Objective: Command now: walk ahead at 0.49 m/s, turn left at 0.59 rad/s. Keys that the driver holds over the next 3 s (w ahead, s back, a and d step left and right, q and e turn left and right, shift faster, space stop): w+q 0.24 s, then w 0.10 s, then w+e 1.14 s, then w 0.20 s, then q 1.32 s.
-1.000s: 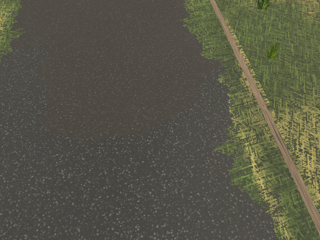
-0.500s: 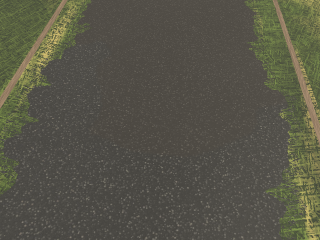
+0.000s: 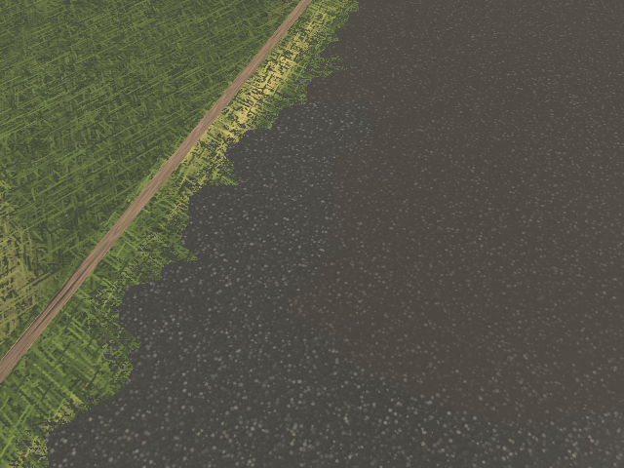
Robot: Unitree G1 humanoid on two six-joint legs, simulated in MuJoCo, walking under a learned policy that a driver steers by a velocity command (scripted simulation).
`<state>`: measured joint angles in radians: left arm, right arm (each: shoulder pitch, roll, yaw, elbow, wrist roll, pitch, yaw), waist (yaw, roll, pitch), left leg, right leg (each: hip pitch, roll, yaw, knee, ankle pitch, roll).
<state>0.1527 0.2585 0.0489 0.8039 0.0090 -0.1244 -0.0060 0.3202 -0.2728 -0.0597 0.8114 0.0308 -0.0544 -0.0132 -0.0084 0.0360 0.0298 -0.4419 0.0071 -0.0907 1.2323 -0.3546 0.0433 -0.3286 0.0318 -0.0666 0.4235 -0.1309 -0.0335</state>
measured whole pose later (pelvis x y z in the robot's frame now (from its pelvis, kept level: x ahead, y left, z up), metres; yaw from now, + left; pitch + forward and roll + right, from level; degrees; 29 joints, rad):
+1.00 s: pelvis +0.54 +0.09 -0.02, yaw -4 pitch +2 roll +1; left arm 0.10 0.27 0.07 0.72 -0.02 -0.05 -0.05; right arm 0.31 -0.27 -0.07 0.84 0.01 -0.07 -0.02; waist -0.01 -0.01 0.05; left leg -0.13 0.06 0.11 1.00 -0.49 -0.02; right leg -0.52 0.05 -0.07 0.67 -0.19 -0.14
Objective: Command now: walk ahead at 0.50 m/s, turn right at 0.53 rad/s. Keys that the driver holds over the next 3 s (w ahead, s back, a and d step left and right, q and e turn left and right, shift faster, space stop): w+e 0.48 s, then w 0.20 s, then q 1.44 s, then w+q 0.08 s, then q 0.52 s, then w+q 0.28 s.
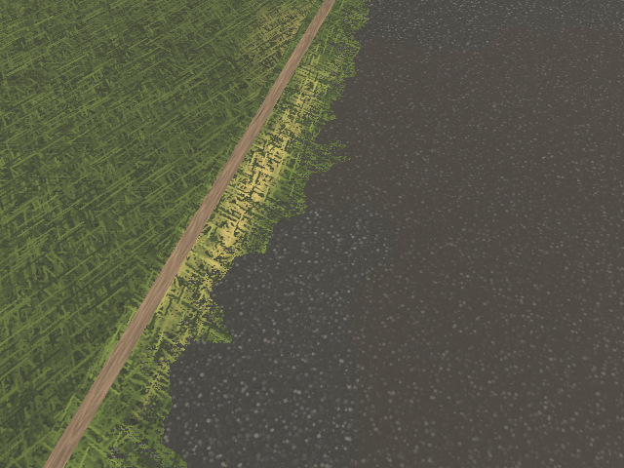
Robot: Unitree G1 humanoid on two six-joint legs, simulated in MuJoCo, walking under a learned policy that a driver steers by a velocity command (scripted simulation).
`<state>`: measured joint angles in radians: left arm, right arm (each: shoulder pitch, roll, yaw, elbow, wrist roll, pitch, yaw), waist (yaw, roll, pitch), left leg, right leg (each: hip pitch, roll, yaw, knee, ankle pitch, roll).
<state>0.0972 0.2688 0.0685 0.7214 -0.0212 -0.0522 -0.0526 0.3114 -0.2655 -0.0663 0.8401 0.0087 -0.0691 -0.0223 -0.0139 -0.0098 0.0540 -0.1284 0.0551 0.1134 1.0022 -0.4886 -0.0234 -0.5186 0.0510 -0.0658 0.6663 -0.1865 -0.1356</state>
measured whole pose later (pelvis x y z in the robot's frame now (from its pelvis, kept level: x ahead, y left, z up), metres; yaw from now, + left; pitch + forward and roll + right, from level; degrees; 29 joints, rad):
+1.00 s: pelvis +0.48 -0.08 +0.02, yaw -16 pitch +3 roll +1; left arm 0.06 0.23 0.03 0.63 0.02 -0.04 0.00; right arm 0.31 -0.30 -0.05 0.82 0.02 -0.02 -0.02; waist -0.05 0.02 0.04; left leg -0.43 0.01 -0.04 1.12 -0.57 -0.06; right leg -0.44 -0.03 -0.04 0.52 -0.13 -0.02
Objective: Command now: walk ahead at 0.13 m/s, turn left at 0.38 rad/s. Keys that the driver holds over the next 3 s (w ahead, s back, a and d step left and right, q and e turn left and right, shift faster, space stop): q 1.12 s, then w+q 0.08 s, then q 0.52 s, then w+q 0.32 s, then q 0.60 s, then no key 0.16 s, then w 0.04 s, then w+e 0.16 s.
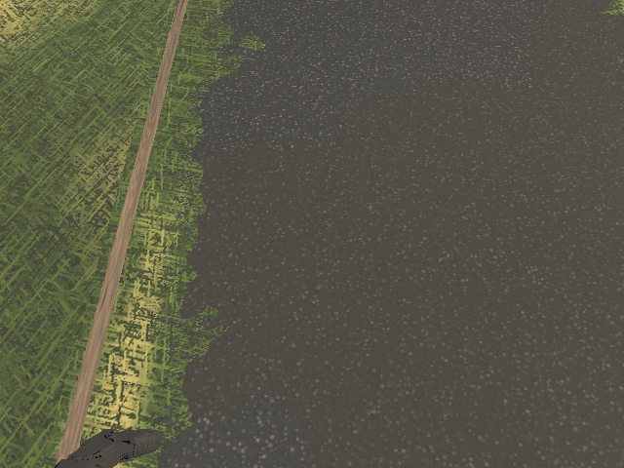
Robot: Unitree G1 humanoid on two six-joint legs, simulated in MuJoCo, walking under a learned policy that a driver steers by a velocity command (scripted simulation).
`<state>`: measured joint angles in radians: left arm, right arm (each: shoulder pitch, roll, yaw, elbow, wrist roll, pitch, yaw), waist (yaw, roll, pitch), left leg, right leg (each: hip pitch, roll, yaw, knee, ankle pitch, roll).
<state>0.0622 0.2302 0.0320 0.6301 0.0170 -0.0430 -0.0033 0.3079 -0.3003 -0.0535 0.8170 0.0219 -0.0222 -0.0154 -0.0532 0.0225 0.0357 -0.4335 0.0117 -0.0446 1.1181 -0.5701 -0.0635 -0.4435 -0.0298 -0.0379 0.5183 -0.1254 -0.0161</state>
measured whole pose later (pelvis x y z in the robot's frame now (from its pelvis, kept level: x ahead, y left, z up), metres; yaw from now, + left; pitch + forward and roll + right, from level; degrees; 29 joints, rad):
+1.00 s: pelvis +0.04 +0.01 +0.01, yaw +35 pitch +2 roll +0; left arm 0.13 0.25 0.06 0.73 0.01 0.01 0.04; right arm 0.22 -0.35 -0.11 0.62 0.02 0.07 -0.02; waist 0.00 0.04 0.05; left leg -0.54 -0.01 -0.07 1.09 -0.39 -0.10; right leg -0.22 -0.03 -0.05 0.43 -0.23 -0.01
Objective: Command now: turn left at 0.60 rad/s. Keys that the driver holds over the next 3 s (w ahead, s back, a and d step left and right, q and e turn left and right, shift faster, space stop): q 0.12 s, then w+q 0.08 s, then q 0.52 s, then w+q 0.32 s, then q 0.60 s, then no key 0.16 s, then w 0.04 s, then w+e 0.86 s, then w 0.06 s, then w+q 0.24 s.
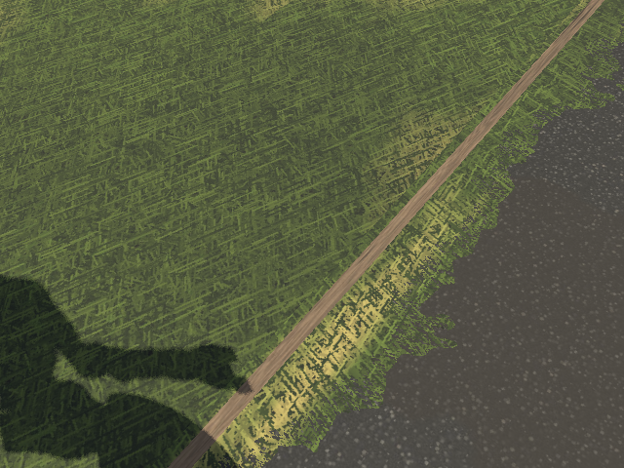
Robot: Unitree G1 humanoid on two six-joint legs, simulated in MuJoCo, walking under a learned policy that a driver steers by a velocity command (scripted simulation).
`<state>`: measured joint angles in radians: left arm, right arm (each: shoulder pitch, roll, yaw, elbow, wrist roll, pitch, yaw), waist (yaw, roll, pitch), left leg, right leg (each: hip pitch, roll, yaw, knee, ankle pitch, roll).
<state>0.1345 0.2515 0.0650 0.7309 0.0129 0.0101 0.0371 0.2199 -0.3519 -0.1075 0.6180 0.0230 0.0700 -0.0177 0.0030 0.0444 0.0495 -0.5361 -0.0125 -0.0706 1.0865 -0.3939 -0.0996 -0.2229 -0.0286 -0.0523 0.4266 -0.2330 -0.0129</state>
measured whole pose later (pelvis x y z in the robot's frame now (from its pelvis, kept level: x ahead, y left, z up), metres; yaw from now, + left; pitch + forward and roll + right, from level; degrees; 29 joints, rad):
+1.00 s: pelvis +0.12 +0.08 +0.00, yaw +36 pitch +2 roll +0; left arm 0.26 0.29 0.07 0.75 -0.01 -0.04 0.02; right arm 0.21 -0.32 -0.07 0.59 0.02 0.02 0.01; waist 0.05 0.02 0.02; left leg -0.53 0.07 -0.02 0.89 -0.33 -0.04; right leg -0.15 -0.04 -0.10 0.33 -0.22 -0.01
